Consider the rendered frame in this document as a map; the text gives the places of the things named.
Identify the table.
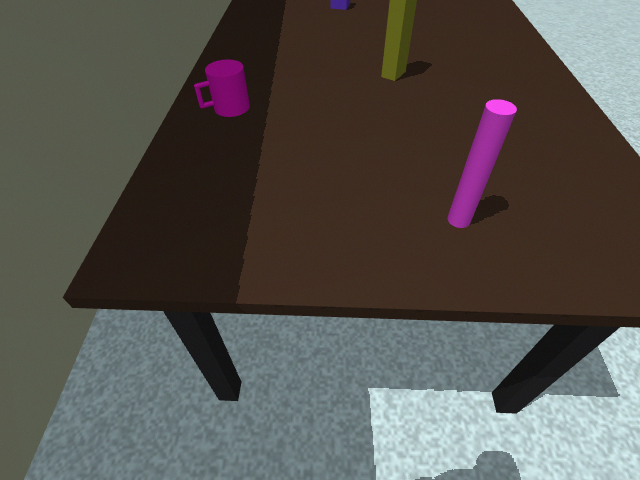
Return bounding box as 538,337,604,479
63,0,640,414

